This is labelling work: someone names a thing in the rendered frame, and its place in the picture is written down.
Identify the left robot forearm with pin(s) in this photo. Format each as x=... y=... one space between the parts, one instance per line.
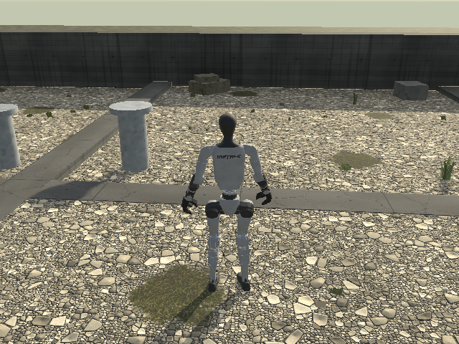
x=192 y=189

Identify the right robot upper arm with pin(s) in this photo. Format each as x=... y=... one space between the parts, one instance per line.
x=251 y=151

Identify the robot torso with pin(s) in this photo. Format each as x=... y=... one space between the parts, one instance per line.
x=229 y=173

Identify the robot left hand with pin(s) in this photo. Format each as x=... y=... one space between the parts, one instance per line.
x=186 y=203

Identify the right robot thigh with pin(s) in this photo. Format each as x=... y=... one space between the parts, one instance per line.
x=243 y=221

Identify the robot right hand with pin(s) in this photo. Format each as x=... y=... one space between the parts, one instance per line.
x=268 y=197

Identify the right robot forearm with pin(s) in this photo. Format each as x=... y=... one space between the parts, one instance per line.
x=264 y=185

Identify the left robot upper arm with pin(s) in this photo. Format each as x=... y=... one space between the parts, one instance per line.
x=205 y=152

